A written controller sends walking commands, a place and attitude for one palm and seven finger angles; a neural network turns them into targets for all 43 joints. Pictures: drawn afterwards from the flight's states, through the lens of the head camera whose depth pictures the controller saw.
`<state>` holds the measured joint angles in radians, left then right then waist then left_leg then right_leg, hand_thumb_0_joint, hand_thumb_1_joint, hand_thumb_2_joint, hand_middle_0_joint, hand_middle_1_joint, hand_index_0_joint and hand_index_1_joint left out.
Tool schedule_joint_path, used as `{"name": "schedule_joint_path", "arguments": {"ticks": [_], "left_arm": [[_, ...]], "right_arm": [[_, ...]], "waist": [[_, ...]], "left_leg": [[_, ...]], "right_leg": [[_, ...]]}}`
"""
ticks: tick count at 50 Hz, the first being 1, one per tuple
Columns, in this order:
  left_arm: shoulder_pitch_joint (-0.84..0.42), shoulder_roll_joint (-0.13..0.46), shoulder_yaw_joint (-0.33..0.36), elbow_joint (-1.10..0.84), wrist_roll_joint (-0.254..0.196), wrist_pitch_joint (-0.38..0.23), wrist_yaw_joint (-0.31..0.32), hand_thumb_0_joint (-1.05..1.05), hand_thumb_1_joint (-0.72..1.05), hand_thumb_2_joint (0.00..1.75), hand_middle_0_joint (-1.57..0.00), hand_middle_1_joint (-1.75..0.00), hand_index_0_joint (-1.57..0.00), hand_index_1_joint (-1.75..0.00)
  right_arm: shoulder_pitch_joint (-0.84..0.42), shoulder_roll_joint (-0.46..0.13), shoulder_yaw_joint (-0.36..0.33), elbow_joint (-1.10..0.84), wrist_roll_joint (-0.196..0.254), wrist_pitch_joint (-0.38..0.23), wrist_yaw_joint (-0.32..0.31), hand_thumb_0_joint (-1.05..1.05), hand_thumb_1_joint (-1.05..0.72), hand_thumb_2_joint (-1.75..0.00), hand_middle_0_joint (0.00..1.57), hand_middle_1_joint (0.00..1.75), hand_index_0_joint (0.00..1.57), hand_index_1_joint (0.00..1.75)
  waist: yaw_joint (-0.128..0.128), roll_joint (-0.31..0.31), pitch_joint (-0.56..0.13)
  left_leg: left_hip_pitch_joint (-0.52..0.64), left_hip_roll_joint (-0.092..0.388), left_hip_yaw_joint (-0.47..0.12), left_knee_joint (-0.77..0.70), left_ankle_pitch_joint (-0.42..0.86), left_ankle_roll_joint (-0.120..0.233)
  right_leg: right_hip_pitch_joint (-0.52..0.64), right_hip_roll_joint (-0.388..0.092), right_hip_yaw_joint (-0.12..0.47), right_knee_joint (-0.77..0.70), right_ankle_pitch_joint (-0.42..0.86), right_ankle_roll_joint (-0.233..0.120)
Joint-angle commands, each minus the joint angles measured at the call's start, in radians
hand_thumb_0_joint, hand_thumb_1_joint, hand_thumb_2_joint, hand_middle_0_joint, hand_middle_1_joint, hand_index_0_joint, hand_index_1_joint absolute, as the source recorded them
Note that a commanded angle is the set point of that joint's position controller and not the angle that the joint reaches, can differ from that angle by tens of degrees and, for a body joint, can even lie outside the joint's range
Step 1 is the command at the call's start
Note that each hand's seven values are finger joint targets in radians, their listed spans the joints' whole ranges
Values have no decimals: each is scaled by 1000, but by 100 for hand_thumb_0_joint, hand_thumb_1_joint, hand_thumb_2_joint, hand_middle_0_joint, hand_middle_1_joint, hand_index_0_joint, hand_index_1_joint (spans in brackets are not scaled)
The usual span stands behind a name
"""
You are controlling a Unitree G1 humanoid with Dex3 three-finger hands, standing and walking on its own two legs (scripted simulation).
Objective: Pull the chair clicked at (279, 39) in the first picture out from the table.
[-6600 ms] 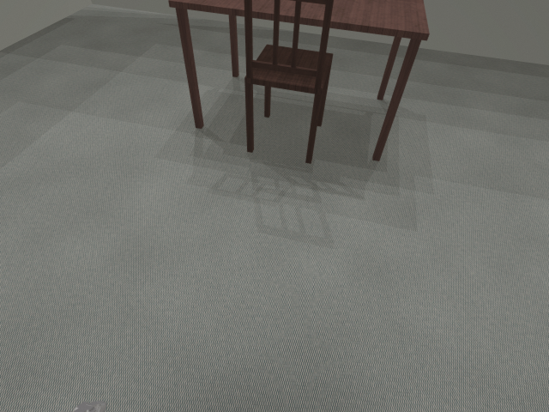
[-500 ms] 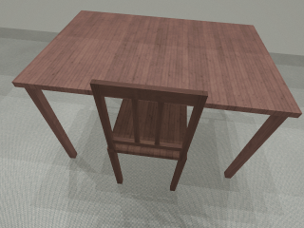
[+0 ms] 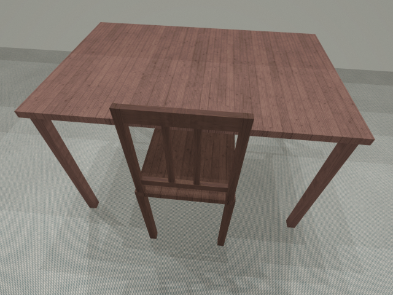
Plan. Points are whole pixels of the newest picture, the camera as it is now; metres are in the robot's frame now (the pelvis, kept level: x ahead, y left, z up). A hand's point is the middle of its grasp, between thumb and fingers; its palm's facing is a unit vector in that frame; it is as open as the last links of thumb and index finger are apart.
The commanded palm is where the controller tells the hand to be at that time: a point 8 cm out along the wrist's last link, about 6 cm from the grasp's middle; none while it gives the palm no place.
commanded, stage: come to a stop and stand still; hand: left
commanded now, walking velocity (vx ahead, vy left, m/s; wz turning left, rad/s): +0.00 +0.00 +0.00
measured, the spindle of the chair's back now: (169, 156) +0.52 +0.12 -0.10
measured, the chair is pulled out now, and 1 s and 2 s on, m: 0.00 0.00 0.00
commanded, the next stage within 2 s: look again from close up in 0.02 s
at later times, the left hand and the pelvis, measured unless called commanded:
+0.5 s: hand out of the picture +0.03 +0.19 -0.18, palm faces +0.04 -0.98 -0.21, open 7.3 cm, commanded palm none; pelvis +0.02 +0.02 -0.01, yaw +1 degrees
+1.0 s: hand out of the picture +0.00 +0.19 -0.18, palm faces +0.03 -0.99 -0.16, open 7.4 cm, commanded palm none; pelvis +0.03 +0.03 +0.00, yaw +0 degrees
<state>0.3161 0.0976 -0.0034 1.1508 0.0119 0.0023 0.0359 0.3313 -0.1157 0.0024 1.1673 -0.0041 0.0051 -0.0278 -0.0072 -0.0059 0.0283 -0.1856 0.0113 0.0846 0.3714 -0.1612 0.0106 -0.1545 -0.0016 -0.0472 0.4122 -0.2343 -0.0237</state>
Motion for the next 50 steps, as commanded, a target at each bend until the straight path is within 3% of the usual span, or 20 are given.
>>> {"name": "schedule_joint_path", "arguments": {"ticks": [1, 5, 6, 7, 8, 10, 13, 15, 19, 21, 24, 34, 35, 38, 40, 44, 50], "left_arm": [[78, 91, 16, -19, -4, -16, 8, 0, 90, 90, -20, -30, -20, -30], [83, 85, 17, -17, -4, -19, 9, 0, 90, 90, -20, -30, -20, -30], [135, 125, 3, -13, 18, -54, 39, 0, 90, 90, -20, -30, -20, -30], [79, 167, 11, -64, 6, -57, 31, 0, 90, 90, -20, -30, -20, -30], [32, 159, 13, -90, 5, -56, 25, 0, 90, 90, -20, -30, -20, -30], [22, 145, 18, -116, 5, -58, 20, 0, 90, 90, -20, -30, -20, -30], [51, 110, 12, -109, 2, -49, 13, 0, 90, 90, -20, -30, -20, -30], [71, 106, 10, -101, 4, -46, 11, 0, 90, 90, -20, -30, -20, -30], [69, 112, 9, -102, 0, -40, 10, 0, 90, 90, -20, -30, -20, -30], [69, 118, 9, -101, 1, -39, 9, 0, 90, 90, -20, -30, -20, -30], [59, 132, 8, -102, 0, -36, 9, 0, 90, 90, -20, -30, -20, -30], [65, 150, 9, -88, 1, -33, 9, 0, 90, 90, -20, -30, -20, -30], [65, 148, 9, -86, 3, -32, 9, 0, 90, 90, -20, -30, -20, -30], [67, 148, 7, -78, 2, -30, 9, 0, 90, 90, -20, -30, -20, -30], [73, 145, 6, -76, 4, -31, 9, 0, 90, 90, -20, -30, -20, -30], [78, 143, 4, -66, 2, -28, 10, 0, 90, 90, -20, -30, -20, -30], [94, 134, 3, -57, 5, -25, 10, 0, 90, 90, -20, -30, -20, -30]], "right_arm": [[54, -70, -11, -25, -3, -12, -11, 0, -90, -90, 20, 30, 20, 30], [69, -63, -10, -22, -2, -16, -13, 0, -90, -90, 20, 30, 20, 30], [-68, -109, -7, -95, -5, -40, 8, 0, -90, -90, 20, 30, 20, 30], [14, -65, -13, -119, -7, -22, 13, 0, -90, -90, 20, 30, 20, 30], [62, -73, -15, -107, -14, -15, 18, 0, -90, -90, 20, 30, 20, 30], [96, -64, -11, -115, -18, -22, 20, 0, -90, -90, 20, 30, 20, 30], [77, -81, -6, -131, -16, -34, 13, 0, -90, -90, 20, 30, 20, 30], [60, -89, -3, -133, -12, -42, 8, 0, -90, -90, 20, 30, 20, 30], [42, -114, -1, -123, -9, -44, 5, 0, -90, -90, 20, 30, 20, 30], [32, -117, -1, -115, -9, -46, 5, 0, -90, -90, 20, 30, 20, 30], [21, -131, 0, -105, -7, -44, 5, 0, -90, -90, 20, 30, 20, 30], [-11, -144, 1, -84, -4, -48, 1, 0, -90, -90, 20, 30, 20, 30], [-18, -137, 3, -81, -2, -47, 1, 0, -90, -90, 20, 30, 20, 30], [-20, -143, 2, -77, -3, -45, 1, 0, -90, -90, 20, 30, 20, 30], [-23, -136, 2, -72, -1, -45, 1, 0, -90, -90, 20, 30, 20, 30], [-17, -142, 2, -66, -2, -45, -1, 0, -90, -90, 20, 30, 20, 30], [-13, -132, 2, -61, 1, -44, -2, 0, -90, -90, 20, 30, 20, 30]], "waist": [[6, -5, 90], [7, -11, 75], [54, -23, 91], [-26, -21, 24], [-46, -27, 13], [-50, 37, 7], [-19, 55, 40], [0, 40, 63], [5, -24, 61], [8, 7, 61], [7, -19, 53], [10, 15, 7], [12, -6, 37], [10, 9, 32], [12, -14, 40], [10, 19, 26], [15, 8, 56]], "left_leg": [[1, 80, -116, -73, -67, 6], [5, 86, -116, -71, -44, 8], [-104, 94, -76, 176, 26, -20], [-69, 55, -84, 176, -153, -13], [-55, 51, -77, 193, -149, -8], [-54, 50, -85, 159, -93, 4], [-115, 77, -134, 76, -70, 27], [-143, 86, -149, 46, -44, 37], [-108, 85, -148, 27, -7, 40], [-88, 81, -144, 18, 19, 36], [-65, 82, -140, 6, 17, 37], [-1, 86, -130, 2, 113, 36], [-13, 86, -129, -3, 98, 37], [-5, 84, -129, -9, 84, 34], [-2, 86, -126, -12, 88, 37], [15, 87, -129, -17, 109, 36], [8, 89, -130, -33, 87, 39]], "right_leg": [[-122, -102, 119, -126, -67, -12], [-105, -98, 112, -119, -36, -12], [-85, -159, 158, -96, 350, 5], [-124, -205, 201, -146, -13, -39], [-184, -176, 182, -147, -250, -60], [-195, -145, 132, -90, -192, -71], [-138, -87, 96, -8, -105, -48], [-99, -77, 83, 8, -36, -39], [-80, -82, 76, 16, 12, -24], [-78, -87, 78, 12, 33, -22], [-73, -91, 75, 4, 31, -14], [-34, -102, 74, -6, 100, -3], [-42, -100, 70, -13, 95, -2], [-44, -104, 76, -20, 89, -2], [-42, -105, 72, -27, 95, 0], [-37, -106, 68, -23, 93, 2], [-42, -106, 61, -37, 78, 5]]}}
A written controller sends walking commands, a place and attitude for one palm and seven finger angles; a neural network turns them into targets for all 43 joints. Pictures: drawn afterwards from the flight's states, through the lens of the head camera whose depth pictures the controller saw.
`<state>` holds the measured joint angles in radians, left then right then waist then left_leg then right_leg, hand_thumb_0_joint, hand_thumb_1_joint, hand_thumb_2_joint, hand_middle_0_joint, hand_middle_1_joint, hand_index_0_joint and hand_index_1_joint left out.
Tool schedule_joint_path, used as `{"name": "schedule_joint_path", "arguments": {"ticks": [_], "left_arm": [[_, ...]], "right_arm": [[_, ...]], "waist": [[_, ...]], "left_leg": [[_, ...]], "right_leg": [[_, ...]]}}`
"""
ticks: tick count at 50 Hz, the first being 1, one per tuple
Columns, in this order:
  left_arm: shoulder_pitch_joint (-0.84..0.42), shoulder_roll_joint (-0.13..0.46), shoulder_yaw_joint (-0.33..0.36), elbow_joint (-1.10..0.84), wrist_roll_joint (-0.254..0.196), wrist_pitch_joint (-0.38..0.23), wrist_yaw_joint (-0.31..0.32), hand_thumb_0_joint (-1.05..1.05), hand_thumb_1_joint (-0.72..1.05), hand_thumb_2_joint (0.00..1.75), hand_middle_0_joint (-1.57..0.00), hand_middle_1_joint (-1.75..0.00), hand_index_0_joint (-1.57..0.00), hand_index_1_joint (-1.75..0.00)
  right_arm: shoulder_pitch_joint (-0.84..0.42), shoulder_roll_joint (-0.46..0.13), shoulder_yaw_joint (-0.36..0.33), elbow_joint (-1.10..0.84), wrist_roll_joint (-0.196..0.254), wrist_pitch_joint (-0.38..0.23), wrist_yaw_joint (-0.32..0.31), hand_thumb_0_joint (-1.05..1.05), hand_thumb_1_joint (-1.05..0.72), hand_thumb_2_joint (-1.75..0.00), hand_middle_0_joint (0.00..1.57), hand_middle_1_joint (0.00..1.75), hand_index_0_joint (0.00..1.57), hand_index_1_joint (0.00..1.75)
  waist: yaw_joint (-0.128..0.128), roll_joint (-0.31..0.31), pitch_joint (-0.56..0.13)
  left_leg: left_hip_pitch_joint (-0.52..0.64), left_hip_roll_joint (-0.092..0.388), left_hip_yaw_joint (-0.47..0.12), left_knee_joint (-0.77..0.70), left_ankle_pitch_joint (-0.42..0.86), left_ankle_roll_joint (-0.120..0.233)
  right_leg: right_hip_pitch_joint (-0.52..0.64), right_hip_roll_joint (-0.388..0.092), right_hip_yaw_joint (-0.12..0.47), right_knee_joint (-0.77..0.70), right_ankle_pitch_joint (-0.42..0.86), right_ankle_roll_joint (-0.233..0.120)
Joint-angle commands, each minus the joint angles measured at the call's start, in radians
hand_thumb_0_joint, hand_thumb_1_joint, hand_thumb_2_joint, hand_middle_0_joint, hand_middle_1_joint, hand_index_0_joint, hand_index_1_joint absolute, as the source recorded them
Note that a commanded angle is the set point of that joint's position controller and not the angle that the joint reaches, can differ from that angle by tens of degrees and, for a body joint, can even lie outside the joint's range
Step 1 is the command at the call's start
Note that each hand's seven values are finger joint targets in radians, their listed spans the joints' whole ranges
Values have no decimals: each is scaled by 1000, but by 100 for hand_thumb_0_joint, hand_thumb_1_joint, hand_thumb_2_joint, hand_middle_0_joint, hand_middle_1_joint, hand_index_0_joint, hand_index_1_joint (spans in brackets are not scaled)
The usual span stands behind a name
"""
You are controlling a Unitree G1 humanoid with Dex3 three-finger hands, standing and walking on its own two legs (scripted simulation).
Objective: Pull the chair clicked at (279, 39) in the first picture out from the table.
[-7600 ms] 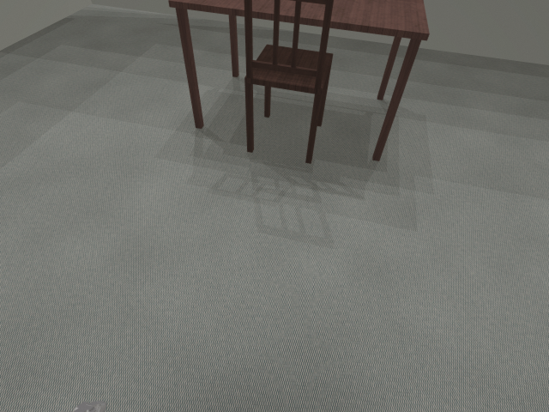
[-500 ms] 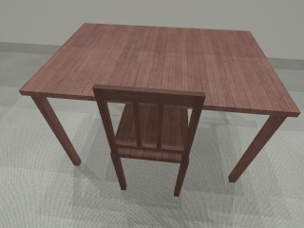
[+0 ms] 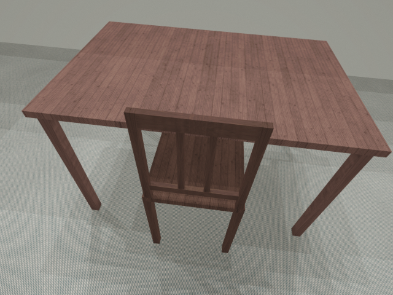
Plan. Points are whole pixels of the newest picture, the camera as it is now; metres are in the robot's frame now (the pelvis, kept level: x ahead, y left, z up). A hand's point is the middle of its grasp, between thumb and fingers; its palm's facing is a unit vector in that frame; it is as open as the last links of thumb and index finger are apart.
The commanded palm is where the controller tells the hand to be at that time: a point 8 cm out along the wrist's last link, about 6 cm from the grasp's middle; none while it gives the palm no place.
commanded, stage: look again from close up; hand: left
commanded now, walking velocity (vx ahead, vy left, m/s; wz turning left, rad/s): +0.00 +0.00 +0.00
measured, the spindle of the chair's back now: (180, 162) +0.50 +0.08 -0.09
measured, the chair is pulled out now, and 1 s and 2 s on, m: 0.00 0.00 0.00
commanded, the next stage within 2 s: shuffle to correct the standing spot in 0.32 s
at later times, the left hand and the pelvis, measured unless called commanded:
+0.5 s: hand out of the picture -0.03 +0.16 -0.18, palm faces +0.03 -0.99 -0.16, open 7.4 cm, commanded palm none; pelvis +0.00 +0.00 +0.00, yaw +0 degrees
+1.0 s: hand out of the picture +0.02 +0.16 -0.18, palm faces +0.06 -0.98 -0.20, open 7.4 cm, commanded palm none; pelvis +0.04 +0.00 -0.01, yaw +0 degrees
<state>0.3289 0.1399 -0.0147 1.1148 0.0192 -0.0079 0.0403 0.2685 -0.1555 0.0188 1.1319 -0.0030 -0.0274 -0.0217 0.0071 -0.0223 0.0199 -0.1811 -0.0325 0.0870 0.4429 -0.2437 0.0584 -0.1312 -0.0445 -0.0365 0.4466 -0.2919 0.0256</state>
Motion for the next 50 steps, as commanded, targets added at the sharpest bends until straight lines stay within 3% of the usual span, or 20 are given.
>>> {"name": "schedule_joint_path", "arguments": {"ticks": [1, 4, 5, 12, 17, 21, 23, 26, 28, 30, 34, 35, 37, 39, 41, 43, 44, 45, 47, 50], "left_arm": [[84, 91, 13, -18, -2, -16, 7, 0, 90, 90, -20, -30, -20, -30], [86, 88, 15, -17, -4, -15, 7, 0, 90, 90, -20, -30, -20, -30], [85, 87, 12, -16, -3, -14, 7, 0, 90, 90, -20, -30, -20, -30], [94, 81, 13, -13, -3, -12, 7, 0, 90, 90, -20, -30, -20, -30], [99, 78, 13, -11, -3, -14, 8, 0, 90, 90, -20, -30, -20, -30], [100, 72, 14, -9, -2, -11, 7, 0, 90, 90, -20, -30, -20, -30], [104, 71, 16, -7, 0, -12, 6, 0, 90, 90, -20, -30, -20, -30], [101, 74, 23, -16, 9, -7, 0, 0, 90, 90, -20, -30, -20, -30], [113, 73, 28, -21, 11, -8, -3, 0, 90, 90, -20, -30, -20, -30], [122, 73, 32, -25, 12, -11, -6, 0, 90, 90, -20, -30, -20, -30], [145, 96, 47, -19, 6, -24, -4, 0, 90, 90, -20, -30, -20, -30], [145, 105, 50, -20, 6, -24, -3, 0, 90, 90, -20, -30, -20, -30], [159, 112, 55, -16, 4, -27, -1, 0, 90, 90, -20, -30, -20, -30], [141, 95, 52, -16, 2, -27, 2, 0, 90, 90, -20, -30, -20, -30], [104, 55, 35, -29, 2, -23, 9, 0, 90, 90, -20, -30, -20, -30], [98, 37, 28, -27, -6, -14, 18, 0, 90, 90, -20, -30, -20, -30], [104, 36, 28, -20, -9, -10, 19, 0, 90, 90, -20, -30, -20, -30], [122, 42, 28, -14, -9, -12, 19, 0, 90, 90, -20, -30, -20, -30], [134, 74, 35, -10, -7, -15, 26, 0, 90, 90, -20, -30, -20, -30], [107, 90, 37, -30, -6, -14, 27, 0, 90, 90, -20, -30, -20, -30]], "right_arm": [[52, -94, -15, -26, -1, -12, -8, 0, -90, -90, 20, 30, 20, 30], [62, -95, -14, -21, -2, -13, -9, 0, -90, -90, 20, 30, 20, 30], [57, -88, -13, -20, 1, -11, -9, 0, -90, -90, 20, 30, 20, 30], [73, -83, -15, -18, -1, -9, -8, 0, -90, -90, 20, 30, 20, 30], [82, -78, -15, -16, -1, -12, -9, 0, -90, -90, 20, 30, 20, 30], [87, -73, -15, -15, -1, -10, -10, 0, -90, -90, 20, 30, 20, 30], [98, -77, -16, -11, -4, -6, -8, 0, -90, -90, 20, 30, 20, 30], [104, -88, -25, -21, -8, 9, -1, 0, -90, -90, 20, 30, 20, 30], [105, -89, -29, -33, -10, 11, 2, 0, -90, -90, 20, 30, 20, 30], [104, -79, -30, -43, -9, 10, 3, 0, -90, -90, 20, 30, 20, 30], [113, -64, -24, -61, -11, -8, 2, 0, -90, -90, 20, 30, 20, 30], [109, -55, -23, -63, -10, -10, 2, 0, -90, -90, 20, 30, 20, 30], [112, -58, -20, -65, -12, -18, -1, 0, -90, -90, 20, 30, 20, 30], [137, -70, -19, -51, -11, -24, -8, 0, -90, -90, 20, 30, 20, 30], [197, -90, -19, -22, -9, -27, -21, 0, -90, -90, 20, 30, 20, 30], [185, -96, -14, -15, -4, -22, -34, 0, -90, -90, 20, 30, 20, 30], [158, -96, -13, -21, -4, -18, -36, 0, -90, -90, 20, 30, 20, 30], [128, -91, -13, -31, -1, -17, -37, 0, -90, -90, 20, 30, 20, 30], [110, -92, -23, -45, 0, -10, -37, 0, -90, -90, 20, 30, 20, 30], [94, -86, -30, -43, 0, -2, -31, 0, -90, -90, 20, 30, 20, 30]], "waist": [[-1, 17, 54], [-2, 18, 36], [1, 21, 75], [-1, 12, 72], [0, 19, 48], [0, 19, 80], [-1, 26, 68], [0, 38, 128], [4, 53, 133], [11, 25, 154], [10, -53, 97], [13, -74, 110], [11, -68, 69], [-6, -15, 33], [-25, 114, 11], [-2, 142, 12], [9, 115, 23], [20, 71, 37], [11, 26, 18], [5, -25, 0]], "left_leg": [[10, 131, -132, -100, 176, -10], [21, 133, -136, -102, 192, -10], [0, 133, -133, -111, 165, -8], [-4, 129, -141, -125, 122, -10], [17, 130, -138, -113, 179, -9], [0, 130, -138, -125, 146, -10], [3, 123, -136, -128, 42, -8], [-67, 122, -155, -159, -205, 2], [-88, 120, -167, -160, -258, 10], [-114, 111, -158, -136, -255, 17], [-105, 66, -80, 4, -20, 1], [-122, 57, -68, 24, 5, -1], [-103, 55, -54, 61, 92, -6], [-3, 87, -77, 37, 260, -1], [135, 162, -151, 11, 656, 29], [179, 225, -193, -6, 960, 61], [173, 222, -184, -5, 967, 60], [153, 200, -167, 9, 929, 48], [119, 153, -135, 15, 778, 1], [104, 144, -123, -15, 623, -7]], "right_leg": [[-63, -65, 54, -69, 147, -45], [-55, -65, 51, -64, 145, -43], [-67, -64, 48, -74, 128, -44], [-69, -65, 49, -75, 111, -45], [-59, -67, 49, -70, 141, -45], [-71, -65, 47, -75, 120, -45], [-73, -62, 46, -70, 56, -53], [-120, -50, 37, -48, -110, -67], [-133, -47, 38, -32, -144, -75], [-136, -51, 49, -42, -158, -84], [-70, -112, 113, -54, -17, -118], [-55, -119, 117, -53, 28, -123], [-19, -136, 123, -20, 174, -132], [-44, -100, 63, 61, 302, -115], [-134, -32, -14, 155, 233, -70], [-154, -16, -18, 142, -19, -44], [-136, -26, -7, 93, -16, -40], [-101, -34, 10, 34, 114, -45], [-39, -74, 48, 30, 433, -61], [-18, -95, 50, 36, 513, -62]]}}
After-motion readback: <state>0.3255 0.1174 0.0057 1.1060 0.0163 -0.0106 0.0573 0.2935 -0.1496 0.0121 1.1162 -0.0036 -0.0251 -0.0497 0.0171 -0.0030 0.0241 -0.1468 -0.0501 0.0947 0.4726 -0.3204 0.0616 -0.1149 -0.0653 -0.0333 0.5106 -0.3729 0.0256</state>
